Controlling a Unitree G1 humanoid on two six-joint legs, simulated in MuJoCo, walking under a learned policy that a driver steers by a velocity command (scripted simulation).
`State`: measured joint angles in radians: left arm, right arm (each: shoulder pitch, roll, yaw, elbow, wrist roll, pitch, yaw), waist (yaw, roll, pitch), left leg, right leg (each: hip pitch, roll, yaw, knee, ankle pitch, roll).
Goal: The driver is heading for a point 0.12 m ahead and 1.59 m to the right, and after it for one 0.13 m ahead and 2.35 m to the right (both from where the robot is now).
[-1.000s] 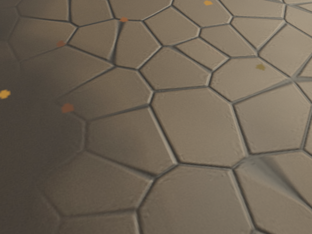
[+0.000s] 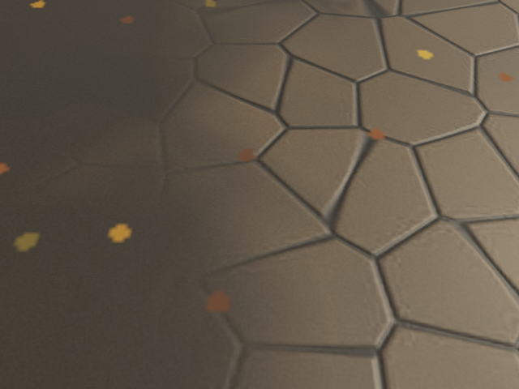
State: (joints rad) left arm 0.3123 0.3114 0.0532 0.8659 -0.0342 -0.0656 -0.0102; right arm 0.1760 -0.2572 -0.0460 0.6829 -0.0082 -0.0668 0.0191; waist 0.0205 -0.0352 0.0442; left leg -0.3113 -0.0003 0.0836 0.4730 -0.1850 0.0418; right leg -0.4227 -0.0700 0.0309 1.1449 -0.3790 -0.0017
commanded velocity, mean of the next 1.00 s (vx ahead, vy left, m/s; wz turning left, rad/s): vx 0.50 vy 0.00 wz -0.52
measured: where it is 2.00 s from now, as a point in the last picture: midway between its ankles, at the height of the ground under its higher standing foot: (441, 246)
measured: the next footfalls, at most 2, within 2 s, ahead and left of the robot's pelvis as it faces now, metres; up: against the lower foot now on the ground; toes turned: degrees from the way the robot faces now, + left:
right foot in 0.38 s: +0.35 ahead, -0.17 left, +0.00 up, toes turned -16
left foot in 0.86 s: +0.68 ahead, -0.08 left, +0.00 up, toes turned -34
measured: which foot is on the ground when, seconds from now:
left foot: down 0.00-0.40, up 0.42-0.84, down 0.86-1.00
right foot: up 0.00-0.36, down 0.38-0.86, up 0.88-1.00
